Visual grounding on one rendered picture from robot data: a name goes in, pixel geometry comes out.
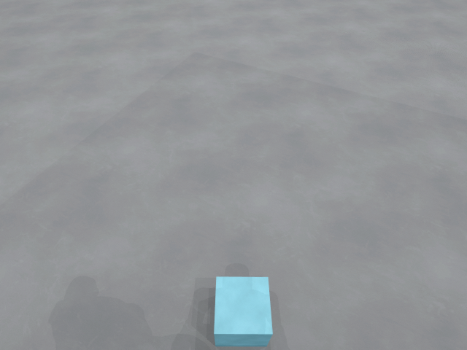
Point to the carton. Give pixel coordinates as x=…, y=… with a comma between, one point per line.
x=242, y=311

